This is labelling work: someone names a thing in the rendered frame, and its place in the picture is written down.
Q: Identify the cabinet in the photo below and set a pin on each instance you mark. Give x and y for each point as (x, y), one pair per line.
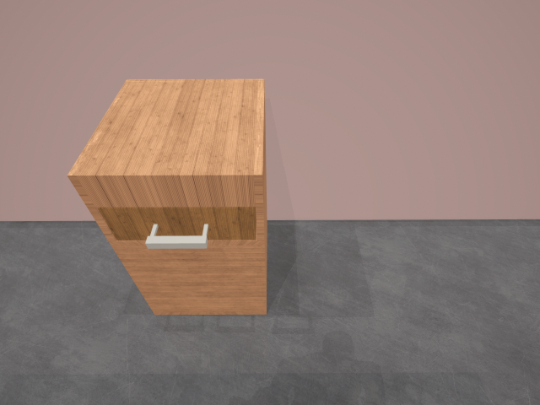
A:
(184, 143)

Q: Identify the drawer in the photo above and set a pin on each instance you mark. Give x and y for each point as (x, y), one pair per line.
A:
(224, 223)

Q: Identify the handle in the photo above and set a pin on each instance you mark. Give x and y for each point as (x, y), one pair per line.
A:
(177, 242)

